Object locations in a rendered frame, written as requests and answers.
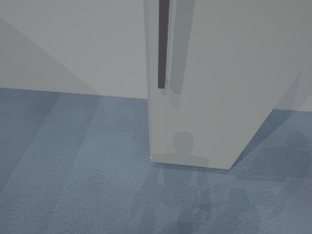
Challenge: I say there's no fridge door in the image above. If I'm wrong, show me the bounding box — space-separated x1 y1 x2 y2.
148 0 312 170

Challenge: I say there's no handle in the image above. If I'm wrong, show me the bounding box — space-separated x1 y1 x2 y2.
158 0 170 89

